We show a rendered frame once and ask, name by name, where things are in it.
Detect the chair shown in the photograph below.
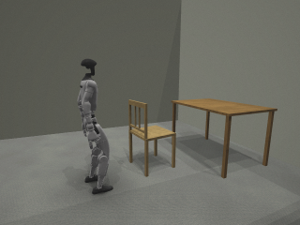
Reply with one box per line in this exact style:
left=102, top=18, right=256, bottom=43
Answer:
left=128, top=99, right=176, bottom=177

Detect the left robot foot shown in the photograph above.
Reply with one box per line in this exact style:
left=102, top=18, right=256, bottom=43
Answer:
left=84, top=174, right=98, bottom=183

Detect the left robot upper arm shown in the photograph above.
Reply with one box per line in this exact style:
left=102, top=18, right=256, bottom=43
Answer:
left=77, top=90, right=82, bottom=105

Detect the robot right shin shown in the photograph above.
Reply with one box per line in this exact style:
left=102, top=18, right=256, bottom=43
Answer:
left=97, top=156, right=110, bottom=189

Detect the right robot upper arm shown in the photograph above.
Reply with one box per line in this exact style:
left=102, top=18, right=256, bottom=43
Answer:
left=82, top=80, right=97, bottom=107

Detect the right robot forearm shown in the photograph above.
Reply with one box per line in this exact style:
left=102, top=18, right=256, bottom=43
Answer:
left=82, top=102, right=95, bottom=131

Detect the robot right hand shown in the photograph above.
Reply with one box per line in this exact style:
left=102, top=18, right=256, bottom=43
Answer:
left=87, top=130, right=99, bottom=149

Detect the left robot forearm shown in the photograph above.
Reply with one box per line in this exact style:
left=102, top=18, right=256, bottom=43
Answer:
left=78, top=103, right=84, bottom=122

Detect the table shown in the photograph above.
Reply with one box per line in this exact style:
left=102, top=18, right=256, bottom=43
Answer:
left=171, top=98, right=278, bottom=178

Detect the robot left hand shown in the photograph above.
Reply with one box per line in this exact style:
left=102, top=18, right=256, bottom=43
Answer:
left=82, top=122, right=88, bottom=137

